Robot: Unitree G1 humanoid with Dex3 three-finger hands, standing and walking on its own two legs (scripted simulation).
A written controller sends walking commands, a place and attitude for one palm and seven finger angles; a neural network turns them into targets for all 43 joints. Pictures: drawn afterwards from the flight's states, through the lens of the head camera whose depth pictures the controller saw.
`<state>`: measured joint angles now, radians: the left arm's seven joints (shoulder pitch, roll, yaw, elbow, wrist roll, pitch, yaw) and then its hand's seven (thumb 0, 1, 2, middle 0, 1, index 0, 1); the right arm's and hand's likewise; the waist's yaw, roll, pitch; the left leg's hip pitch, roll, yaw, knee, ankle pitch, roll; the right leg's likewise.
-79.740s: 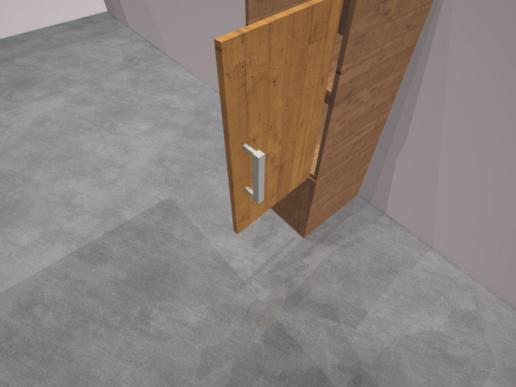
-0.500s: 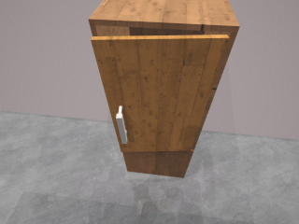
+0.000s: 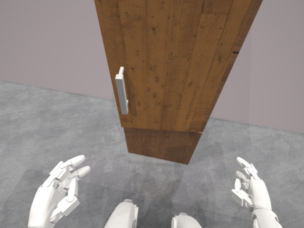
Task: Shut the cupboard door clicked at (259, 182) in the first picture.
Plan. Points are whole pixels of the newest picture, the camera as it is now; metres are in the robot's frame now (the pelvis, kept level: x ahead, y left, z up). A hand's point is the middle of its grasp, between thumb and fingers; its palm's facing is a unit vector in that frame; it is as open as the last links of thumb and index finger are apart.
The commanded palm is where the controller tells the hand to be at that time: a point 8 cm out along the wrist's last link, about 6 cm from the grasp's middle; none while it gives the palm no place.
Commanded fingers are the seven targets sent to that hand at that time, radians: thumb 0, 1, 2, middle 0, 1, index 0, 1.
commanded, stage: raise the hand and make a fist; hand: left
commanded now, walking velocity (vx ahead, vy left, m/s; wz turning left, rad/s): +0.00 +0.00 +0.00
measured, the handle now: (123, 92) +0.51 +0.16 +0.02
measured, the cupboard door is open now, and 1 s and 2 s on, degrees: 8 8 8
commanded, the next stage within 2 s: bring the fist close to the handle in 1.52 s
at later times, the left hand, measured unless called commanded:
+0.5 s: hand (66, 184) +0.20 +0.22 +0.04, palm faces +0.05 -1.00 -0.02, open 3.9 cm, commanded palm +0.18 +0.27 +0.04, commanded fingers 0.00 0.90 0.90 -1.02 -1.20 -1.02 -1.20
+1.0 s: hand (61, 180) +0.21 +0.24 +0.04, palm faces +0.03 -1.00 -0.03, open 3.1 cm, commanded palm +0.19 +0.28 +0.04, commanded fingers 0.00 0.90 0.90 -1.30 -1.50 -1.30 -1.50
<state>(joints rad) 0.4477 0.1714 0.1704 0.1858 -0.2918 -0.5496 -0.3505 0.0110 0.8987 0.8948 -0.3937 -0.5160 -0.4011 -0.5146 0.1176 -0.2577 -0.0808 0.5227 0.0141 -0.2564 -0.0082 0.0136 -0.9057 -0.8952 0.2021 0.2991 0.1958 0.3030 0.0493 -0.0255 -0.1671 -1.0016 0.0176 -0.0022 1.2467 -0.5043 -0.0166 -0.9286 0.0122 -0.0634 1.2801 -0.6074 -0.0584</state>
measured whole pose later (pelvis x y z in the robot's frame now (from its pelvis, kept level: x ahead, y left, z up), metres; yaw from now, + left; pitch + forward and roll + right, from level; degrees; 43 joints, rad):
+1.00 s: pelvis -0.01 +0.05 -0.01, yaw -1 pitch +18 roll -5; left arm 0.41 0.23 0.12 -0.04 -0.25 -0.43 -0.21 0.02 0.90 0.90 -1.26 -1.46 -1.27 -1.46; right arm 0.20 -0.21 0.03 0.48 0.00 -0.16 -0.03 0.01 -0.90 -0.89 0.21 0.30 0.20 0.30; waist 0.02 0.03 -0.18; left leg -1.12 0.01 -0.03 1.32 -0.51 0.05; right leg -0.98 0.01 -0.09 1.25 -0.58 0.00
